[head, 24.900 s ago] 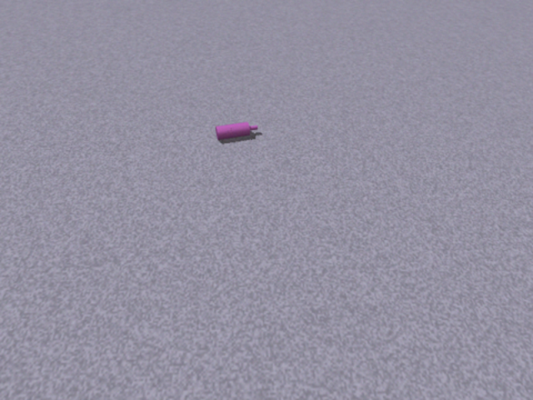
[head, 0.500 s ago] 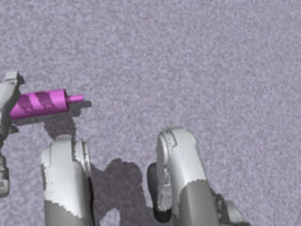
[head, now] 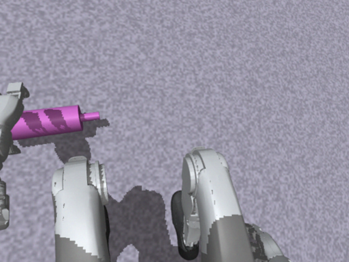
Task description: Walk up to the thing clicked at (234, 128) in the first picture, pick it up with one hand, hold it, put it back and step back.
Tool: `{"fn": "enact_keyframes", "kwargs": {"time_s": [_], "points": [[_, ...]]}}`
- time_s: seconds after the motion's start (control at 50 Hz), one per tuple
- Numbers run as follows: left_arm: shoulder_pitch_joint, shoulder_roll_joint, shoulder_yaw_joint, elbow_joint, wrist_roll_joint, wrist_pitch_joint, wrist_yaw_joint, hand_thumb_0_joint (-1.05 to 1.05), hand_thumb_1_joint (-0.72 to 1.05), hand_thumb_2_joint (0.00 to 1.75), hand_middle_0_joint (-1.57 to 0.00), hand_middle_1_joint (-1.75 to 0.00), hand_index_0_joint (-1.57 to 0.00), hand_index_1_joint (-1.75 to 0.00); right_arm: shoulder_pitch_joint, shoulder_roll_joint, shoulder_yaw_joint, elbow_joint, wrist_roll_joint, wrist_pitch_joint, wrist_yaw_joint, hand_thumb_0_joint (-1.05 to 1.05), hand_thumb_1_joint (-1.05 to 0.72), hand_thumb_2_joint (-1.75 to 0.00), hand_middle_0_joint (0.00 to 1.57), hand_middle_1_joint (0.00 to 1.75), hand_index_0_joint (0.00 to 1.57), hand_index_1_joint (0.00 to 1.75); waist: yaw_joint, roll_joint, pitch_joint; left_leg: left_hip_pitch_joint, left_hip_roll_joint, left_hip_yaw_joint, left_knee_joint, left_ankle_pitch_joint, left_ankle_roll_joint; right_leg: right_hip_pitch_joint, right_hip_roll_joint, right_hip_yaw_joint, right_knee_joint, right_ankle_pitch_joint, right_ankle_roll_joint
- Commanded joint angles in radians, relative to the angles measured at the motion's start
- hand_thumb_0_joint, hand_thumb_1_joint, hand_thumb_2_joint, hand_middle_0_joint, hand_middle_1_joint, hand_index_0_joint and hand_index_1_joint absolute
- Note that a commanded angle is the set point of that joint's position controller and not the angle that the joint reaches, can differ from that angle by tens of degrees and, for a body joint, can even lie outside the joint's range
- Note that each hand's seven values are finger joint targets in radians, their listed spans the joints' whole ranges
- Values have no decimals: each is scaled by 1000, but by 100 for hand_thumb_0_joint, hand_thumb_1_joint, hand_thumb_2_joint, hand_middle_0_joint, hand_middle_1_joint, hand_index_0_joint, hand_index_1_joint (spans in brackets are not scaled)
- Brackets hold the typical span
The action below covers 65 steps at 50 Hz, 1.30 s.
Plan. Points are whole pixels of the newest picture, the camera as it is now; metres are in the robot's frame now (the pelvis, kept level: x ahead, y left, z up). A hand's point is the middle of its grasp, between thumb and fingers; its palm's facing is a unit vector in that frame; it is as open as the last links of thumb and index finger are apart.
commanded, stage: rise first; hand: left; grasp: from above
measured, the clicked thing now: (55, 120) +0.45 +0.27 -0.29
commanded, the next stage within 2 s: approach in 0.38 s
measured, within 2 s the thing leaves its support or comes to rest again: neither
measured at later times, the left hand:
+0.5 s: hand (11, 126) +0.40 +0.33 -0.17, palm faces -0.46 -0.10 -0.88, open 14.2 cm
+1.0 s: hand (46, 110) +0.45 +0.26 -0.18, palm faces -0.42 -0.09 -0.90, open 13.9 cm
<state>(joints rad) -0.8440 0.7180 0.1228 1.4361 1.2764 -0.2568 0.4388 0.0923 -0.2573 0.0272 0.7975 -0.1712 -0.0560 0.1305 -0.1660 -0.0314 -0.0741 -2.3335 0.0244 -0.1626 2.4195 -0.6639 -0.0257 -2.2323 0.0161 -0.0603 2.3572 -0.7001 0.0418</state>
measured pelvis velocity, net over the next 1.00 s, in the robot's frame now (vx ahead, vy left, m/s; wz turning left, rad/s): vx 0.00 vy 0.00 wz -0.02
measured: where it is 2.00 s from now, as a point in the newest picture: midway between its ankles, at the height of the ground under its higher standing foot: (144, 243)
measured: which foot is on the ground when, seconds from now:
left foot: down 0.00-1.00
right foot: down 0.00-1.00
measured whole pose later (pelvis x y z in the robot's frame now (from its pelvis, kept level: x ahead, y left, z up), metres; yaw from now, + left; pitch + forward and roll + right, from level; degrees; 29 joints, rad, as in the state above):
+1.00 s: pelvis +0.00 +0.00 +0.00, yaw -1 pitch +33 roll -7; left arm -0.97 0.68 0.14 1.57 1.27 -0.14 0.53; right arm 0.12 -0.27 0.09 0.77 -0.20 -0.09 0.16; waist -0.27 -0.01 -0.04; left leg -2.35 0.03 -0.18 2.43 -0.66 -0.03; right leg -2.27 0.03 -0.07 2.36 -0.68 0.04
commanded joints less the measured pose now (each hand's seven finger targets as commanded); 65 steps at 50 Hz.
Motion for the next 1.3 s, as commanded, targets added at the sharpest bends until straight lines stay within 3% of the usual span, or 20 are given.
{"fn": "enact_keyframes", "kwargs": {"time_s": [0.0, 0.18, 0.22, 0.28, 0.38, 0.44, 0.46, 0.52, 0.56, 0.58, 0.68, 0.7, 0.76, 0.84, 0.88, 0.98, 1.08, 1.12, 1.18, 1.28], "points": [[-289, 252, 20, -145, -15, -1, 34, 0, -59, 105, -7, -102, -5, -103, 170, -245, -73, -19, 10, -12, -10, 0, -90, -90, 20, 30, 20, 30, 5, 287, -634, 538, -17, 124, -251, 120, 43, 258, 30, -94, -251, 183, -77], [-278, 239, 19, -137, -24, 6, 25, 0, -57, 103, -8, -102, -7, -103, 181, -242, -72, -23, 11, -13, -7, 0, -90, -90, 20, 30, 20, 30, -3, 266, -619, 526, -20, 122, -262, 121, 46, 274, 28, -95, -260, 187, -75], [-266, 274, 35, -142, -20, 2, 27, 0, -58, 103, -8, -102, -7, -104, 172, -240, -69, -27, 16, -10, -9, 0, -90, -90, 20, 30, 20, 30, 19, 284, -634, 527, -21, 130, -261, 124, 46, 283, 29, -88, -262, 187, -77], [-277, 241, 18, -128, -21, 0, 27, 0, -58, 104, -7, -102, -6, -104, 181, -241, -68, -24, 12, -11, -8, 0, -90, -90, 20, 30, 20, 30, -3, 253, -632, 523, -22, 126, -252, 133, 49, 288, 29, -88, -262, 200, -74], [-282, 257, 18, -102, -15, -5, 30, 0, -57, 103, -8, -102, -7, -103, 181, -240, -60, -22, 5, -14, -8, 0, -90, -90, 20, 30, 20, 30, -13, 247, -597, 491, -21, 127, -248, 109, 51, 284, 30, -86, -268, 178, -72], [-270, 274, 35, -114, -17, -8, 32, 0, -58, 104, -7, -102, -6, -103, 181, -246, -62, -22, 5, -17, -7, 0, -90, -90, 20, 30, 20, 30, 5, 280, -631, 533, -22, 125, -255, 121, 45, 279, 27, -93, -254, 181, -76], [-276, 253, 25, -111, -16, -7, 31, 0, -61, 111, -8, -98, -3, -103, 180, -246, -64, -24, 1, -19, -6, 0, -90, -90, 20, 30, 20, 30, -7, 277, -618, 534, -21, 123, -256, 114, 44, 268, 27, -96, -255, 175, -75], [-311, 205, -16, -102, -22, -10, 30, 0, -57, 103, -7, -105, -6, -105, 180, -246, -63, -22, 1, -21, -6, 0, -90, -90, 20, 30, 20, 30, -37, 262, -597, 516, -20, 119, -252, 92, 45, 248, 29, -98, -265, 162, -74], [-353, 219, -21, -142, -17, -18, 34, 0, -56, 103, -7, -106, -7, -107, 194, -249, -62, -15, 2, -22, -6, 0, -90, -90, 20, 30, 20, 30, -38, 278, -629, 520, -20, 117, -247, 101, 45, 259, 29, -96, -265, 171, -74], [-345, 187, -38, -133, -20, -15, 37, 0, -56, 103, -7, -107, -7, -107, 197, -244, -62, -13, 2, -25, -6, 0, -90, -90, 20, 30, 20, 30, -41, 279, -631, 530, -19, 119, -245, 111, 44, 262, 30, -94, -268, 182, -74], [-432, 111, -89, -77, -11, 6, 81, 0, -55, 102, -7, -107, -7, -107, 222, -250, -51, 1, -6, -39, -6, 0, -90, -89, 20, 30, 20, 30, -93, 295, -627, 556, -14, 107, -239, 130, 37, 234, 32, -112, -253, 209, -74], [-465, 143, -71, -99, -3, 13, 95, 0, -54, 101, -7, -107, -7, -106, 223, -256, -49, 1, -6, -37, -7, 0, -90, -89, 20, 30, 20, 30, -81, 320, -658, 577, -14, 106, -246, 144, 34, 234, 30, -114, -249, 218, -75], [-441, 164, -52, 34, 11, 54, 130, 0, -56, 103, -7, -107, -7, -107, 212, -254, -30, -5, -14, -41, 1, 0, -90, -90, 20, 30, 20, 30, -82, 303, -583, 514, -17, 117, -245, 116, 41, 224, 34, -109, -250, 201, -76], [-407, 220, -1, 73, 16, 106, 152, 0, -56, 106, -8, -106, -7, -107, 192, -255, -11, -32, -27, -44, 11, 0, -90, -90, 20, 30, 20, 30, -59, 325, -634, 515, -17, 129, -234, 136, 47, 268, 36, -100, -242, 224, -74], [-393, 228, 1, 88, 2, 128, 143, 0, -55, 105, -8, -106, -8, -107, 188, -256, -4, -40, -27, -47, 20, 0, -90, -90, 20, 30, 20, 30, -66, 298, -614, 472, -18, 137, -221, 133, 56, 293, 39, -91, -249, 229, -69], [-300, 293, 52, -17, -45, 143, 94, 0, -56, 108, -8, -107, -7, -108, 176, -251, -14, -58, -13, -42, 28, 0, -90, -90, 20, 30, 20, 30, -10, 281, -697, 455, -16, 141, -218, 153, 61, 379, 45, -75, -240, 235, -66], [-354, 231, -3, -96, -90, 101, 11, 0, -60, 104, -7, -104, -6, -105, 215, -245, -35, -32, 4, -37, 27, 0, -90, -90, 20, 30, 20, 30, -56, 225, -623, 403, -14, 131, -205, 115, 66, 368, 42, -70, -268, 208, -62], [-360, 224, -5, -134, -93, 74, -15, 0, -58, 110, -8, -107, -7, -108, 226, -261, -45, -43, 2, -40, 23, 0, -90, -90, 20, 30, 20, 30, -63, 233, -642, 434, -13, 118, -215, 105, 59, 357, 40, -85, -273, 188, -65], [-375, 127, -78, -156, -92, 32, -40, 0, -57, 102, -7, -104, -7, -105, 253, -256, -55, -19, 15, -38, 19, 0, -90, -90, 20, 30, 20, 30, -85, 239, -608, 467, -13, 108, -225, 91, 50, 313, 40, -103, -278, 177, -69], [-364, 166, -67, -74, -53, -13, 1, 0, -51, 106, -9, -110, -9, -109, 234, -259, -36, -24, 12, -31, 8, 0, -90, -90, 20, 30, 20, 30, -72, 248, -578, 477, -17, 100, -225, 113, 42, 282, 38, -118, -250, 190, -73]]}}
